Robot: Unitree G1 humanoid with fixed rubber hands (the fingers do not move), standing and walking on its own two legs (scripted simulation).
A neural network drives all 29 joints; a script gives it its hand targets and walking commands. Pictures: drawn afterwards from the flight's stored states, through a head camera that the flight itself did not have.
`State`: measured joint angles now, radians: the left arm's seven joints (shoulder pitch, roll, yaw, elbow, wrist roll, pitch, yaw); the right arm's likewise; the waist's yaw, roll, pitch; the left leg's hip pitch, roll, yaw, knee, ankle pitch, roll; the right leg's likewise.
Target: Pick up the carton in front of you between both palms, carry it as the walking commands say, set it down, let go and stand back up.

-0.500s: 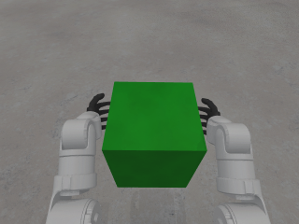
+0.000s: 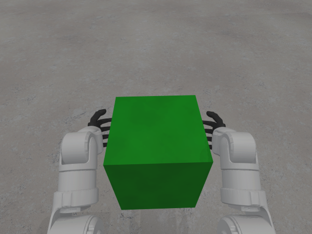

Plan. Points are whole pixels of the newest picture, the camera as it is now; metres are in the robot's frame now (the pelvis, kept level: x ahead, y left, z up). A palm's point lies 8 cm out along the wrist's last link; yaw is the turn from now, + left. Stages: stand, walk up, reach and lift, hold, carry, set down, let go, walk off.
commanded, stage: carry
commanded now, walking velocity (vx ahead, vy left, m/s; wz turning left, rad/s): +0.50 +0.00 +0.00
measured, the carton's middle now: (157, 154) +0.34 +0.02 +0.03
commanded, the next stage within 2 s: none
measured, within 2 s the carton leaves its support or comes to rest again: neither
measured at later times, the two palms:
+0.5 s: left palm (128, 82) +0.56 +0.12 +0.11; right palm (219, 86) +0.56 -0.18 +0.09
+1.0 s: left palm (131, 41) +0.85 +0.15 +0.10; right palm (199, 44) +0.86 -0.15 +0.10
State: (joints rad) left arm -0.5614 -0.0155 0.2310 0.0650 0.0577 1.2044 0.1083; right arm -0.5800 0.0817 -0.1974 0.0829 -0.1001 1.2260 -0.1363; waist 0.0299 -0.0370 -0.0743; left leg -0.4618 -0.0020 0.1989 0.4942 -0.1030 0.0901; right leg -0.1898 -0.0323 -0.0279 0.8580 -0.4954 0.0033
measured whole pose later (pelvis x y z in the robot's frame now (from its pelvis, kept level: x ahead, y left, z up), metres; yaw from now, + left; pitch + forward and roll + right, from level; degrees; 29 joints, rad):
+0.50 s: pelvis +0.30 -0.04 -0.01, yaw +3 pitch +3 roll -1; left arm -0.20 -0.14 0.12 -0.27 0.13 1.22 0.08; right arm -0.18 0.12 -0.11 -0.30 -0.12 1.26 -0.08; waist 0.01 0.05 -0.18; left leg -0.11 0.08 0.08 0.78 -0.48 -0.02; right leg -0.46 -0.03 -0.24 0.55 -0.14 -0.08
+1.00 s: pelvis +0.59 -0.01 +0.00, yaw +1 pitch +3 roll +0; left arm -0.18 -0.13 0.12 -0.34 0.12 1.23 0.08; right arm -0.16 0.13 -0.10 -0.35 -0.11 1.26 -0.08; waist 0.01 -0.02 -0.14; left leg -0.48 0.05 0.22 0.46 -0.05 0.05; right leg 0.08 -0.06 -0.18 0.38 -0.48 0.03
